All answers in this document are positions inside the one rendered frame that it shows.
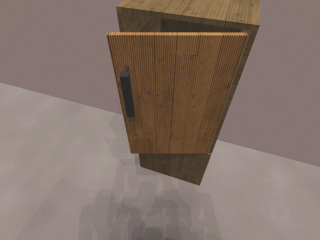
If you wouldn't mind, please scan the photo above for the cupboard door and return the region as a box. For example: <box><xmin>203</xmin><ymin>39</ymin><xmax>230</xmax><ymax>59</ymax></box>
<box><xmin>106</xmin><ymin>32</ymin><xmax>248</xmax><ymax>154</ymax></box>

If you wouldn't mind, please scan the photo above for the handle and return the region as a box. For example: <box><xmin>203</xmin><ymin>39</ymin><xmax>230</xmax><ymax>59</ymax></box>
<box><xmin>119</xmin><ymin>65</ymin><xmax>135</xmax><ymax>117</ymax></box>

